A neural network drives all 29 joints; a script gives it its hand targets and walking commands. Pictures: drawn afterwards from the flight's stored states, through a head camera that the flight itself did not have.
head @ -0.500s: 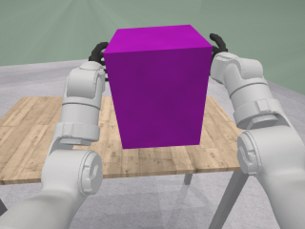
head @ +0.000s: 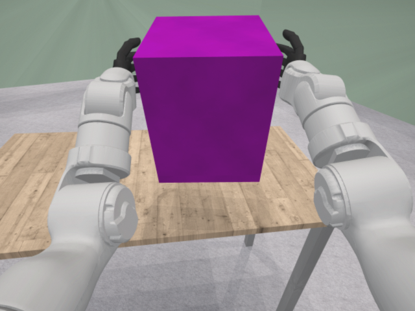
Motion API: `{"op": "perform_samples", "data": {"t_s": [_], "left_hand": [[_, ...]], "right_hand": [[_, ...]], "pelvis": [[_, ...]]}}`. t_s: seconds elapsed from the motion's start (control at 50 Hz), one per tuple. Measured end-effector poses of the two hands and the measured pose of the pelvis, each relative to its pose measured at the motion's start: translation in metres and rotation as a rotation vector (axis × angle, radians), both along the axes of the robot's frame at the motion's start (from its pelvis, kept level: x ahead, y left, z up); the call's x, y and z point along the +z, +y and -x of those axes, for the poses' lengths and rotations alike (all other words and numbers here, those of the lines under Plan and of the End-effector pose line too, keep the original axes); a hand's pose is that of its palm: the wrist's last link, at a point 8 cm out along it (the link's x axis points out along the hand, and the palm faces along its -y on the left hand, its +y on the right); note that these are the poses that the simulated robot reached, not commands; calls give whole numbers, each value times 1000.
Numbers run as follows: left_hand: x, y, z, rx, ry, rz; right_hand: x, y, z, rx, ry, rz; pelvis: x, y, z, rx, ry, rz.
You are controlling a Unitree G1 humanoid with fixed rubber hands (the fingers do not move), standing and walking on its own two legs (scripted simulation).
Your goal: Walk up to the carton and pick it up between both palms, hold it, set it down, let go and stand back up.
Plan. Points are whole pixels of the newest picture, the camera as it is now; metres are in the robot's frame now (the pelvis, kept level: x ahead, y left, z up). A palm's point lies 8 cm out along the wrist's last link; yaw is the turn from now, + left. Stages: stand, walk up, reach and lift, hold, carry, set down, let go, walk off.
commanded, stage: set down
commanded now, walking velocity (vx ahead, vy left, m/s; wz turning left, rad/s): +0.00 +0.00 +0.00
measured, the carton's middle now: (208, 99) +0.42 -0.03 +0.29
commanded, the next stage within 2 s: none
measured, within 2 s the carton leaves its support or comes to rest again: neither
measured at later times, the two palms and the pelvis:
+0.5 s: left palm (125, 94) +0.40 +0.13 +0.31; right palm (284, 91) +0.39 -0.16 +0.32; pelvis +0.00 +0.00 +0.00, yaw +0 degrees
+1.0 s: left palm (129, 114) +0.42 +0.13 +0.26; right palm (276, 112) +0.40 -0.16 +0.28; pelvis +0.00 +0.00 +0.00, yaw +0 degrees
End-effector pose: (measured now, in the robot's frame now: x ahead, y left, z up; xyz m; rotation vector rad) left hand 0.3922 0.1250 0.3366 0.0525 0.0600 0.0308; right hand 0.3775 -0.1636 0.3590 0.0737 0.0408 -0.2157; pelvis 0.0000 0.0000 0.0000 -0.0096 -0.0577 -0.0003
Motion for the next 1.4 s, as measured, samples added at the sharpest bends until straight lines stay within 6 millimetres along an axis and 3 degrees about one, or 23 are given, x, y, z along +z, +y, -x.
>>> {"op": "perform_samples", "data": {"t_s": [0.46,0.96,1.4], "left_hand": [[-27,2,-9,-3,36,-16],[-70,3,-23,2,100,-26],[-103,-2,-26,-3,150,-24]], "right_hand": [[-32,1,-9,1,24,16],[-81,2,-23,7,68,26],[-105,-3,-29,9,93,17]], "pelvis": [[0,0,0,0,-19,1],[1,-1,-2,1,-13,0],[1,-2,-5,1,-9,-2]]}}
